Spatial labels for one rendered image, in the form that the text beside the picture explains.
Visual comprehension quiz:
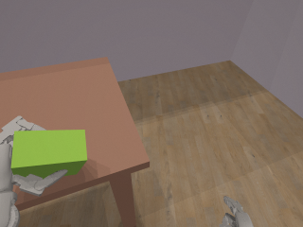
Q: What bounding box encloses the robot left hand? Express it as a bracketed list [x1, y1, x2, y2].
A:
[0, 115, 68, 197]

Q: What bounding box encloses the robot right hand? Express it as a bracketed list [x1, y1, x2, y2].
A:
[219, 196, 254, 227]

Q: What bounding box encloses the table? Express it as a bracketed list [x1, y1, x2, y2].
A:
[0, 57, 150, 227]

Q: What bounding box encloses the sponge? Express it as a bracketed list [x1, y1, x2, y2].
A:
[10, 130, 87, 179]

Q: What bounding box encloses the robot left forearm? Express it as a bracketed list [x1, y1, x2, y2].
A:
[0, 190, 21, 227]

